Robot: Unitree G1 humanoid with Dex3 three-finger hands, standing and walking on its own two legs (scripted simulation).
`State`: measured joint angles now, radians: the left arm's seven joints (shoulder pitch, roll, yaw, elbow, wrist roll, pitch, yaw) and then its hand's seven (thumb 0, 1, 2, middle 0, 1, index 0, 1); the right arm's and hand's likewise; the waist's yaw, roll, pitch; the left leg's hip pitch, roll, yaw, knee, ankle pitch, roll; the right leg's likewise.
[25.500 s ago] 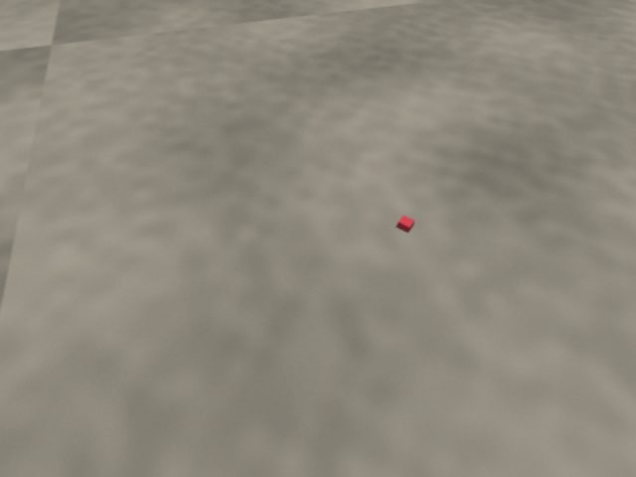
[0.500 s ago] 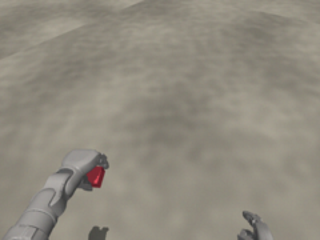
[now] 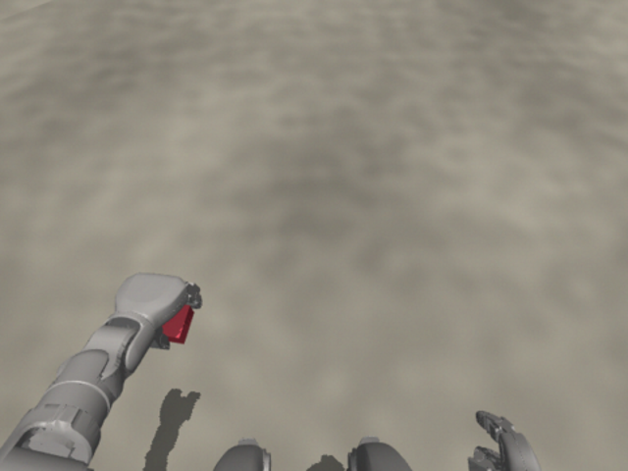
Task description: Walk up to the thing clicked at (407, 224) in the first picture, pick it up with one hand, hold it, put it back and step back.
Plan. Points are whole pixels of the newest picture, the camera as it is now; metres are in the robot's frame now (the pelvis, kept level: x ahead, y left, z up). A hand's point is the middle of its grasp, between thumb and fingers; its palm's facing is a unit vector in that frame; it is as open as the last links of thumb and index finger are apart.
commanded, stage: crouch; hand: left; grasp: from above
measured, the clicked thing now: (169, 321) +0.34 +0.22 -0.11
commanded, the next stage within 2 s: lower in 1.70 s
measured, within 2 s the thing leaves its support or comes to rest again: neither
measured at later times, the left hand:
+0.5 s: hand (198, 338) +0.39 +0.23 -0.32, palm faces -0.45 +0.08 -0.89, open 7.9 cm
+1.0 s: hand (213, 344) +0.43 +0.23 -0.47, palm faces -0.45 +0.04 -0.89, open 7.9 cm
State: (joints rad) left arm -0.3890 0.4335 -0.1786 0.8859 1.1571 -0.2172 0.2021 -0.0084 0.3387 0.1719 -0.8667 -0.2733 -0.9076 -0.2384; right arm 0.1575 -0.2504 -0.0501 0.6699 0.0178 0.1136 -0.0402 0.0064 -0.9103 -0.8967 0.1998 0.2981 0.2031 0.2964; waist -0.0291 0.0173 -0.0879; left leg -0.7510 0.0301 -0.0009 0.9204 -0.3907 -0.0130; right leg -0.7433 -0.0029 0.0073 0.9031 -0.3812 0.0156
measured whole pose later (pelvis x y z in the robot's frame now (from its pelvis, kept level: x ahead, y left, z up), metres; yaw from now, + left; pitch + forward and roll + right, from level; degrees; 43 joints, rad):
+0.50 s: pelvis -0.05 +0.02 -0.19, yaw -2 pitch +33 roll -4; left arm -0.77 0.50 -0.08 1.22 1.21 -0.13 0.30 -0.01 0.34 0.15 -0.90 -0.23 -0.94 -0.19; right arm 0.23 -0.22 -0.06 0.73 -0.05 0.02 0.00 0.01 -0.91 -0.90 0.20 0.30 0.20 0.30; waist -0.16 0.05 -0.19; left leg -1.74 0.02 -0.04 1.76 -0.61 0.01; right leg -1.70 0.00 0.00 1.71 -0.60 0.04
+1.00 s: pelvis -0.05 +0.01 -0.32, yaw -3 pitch +38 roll -6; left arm -0.94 0.64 0.01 1.33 1.27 -0.21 0.33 -0.01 0.32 0.14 -0.93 -0.20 -0.97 -0.17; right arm 0.14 -0.24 -0.02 0.72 -0.11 -0.03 0.10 0.00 -0.92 -0.90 0.20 0.30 0.20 0.30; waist -0.21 0.01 -0.12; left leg -2.14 0.01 -0.09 2.16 -0.69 -0.01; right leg -2.09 0.01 -0.04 2.10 -0.67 0.03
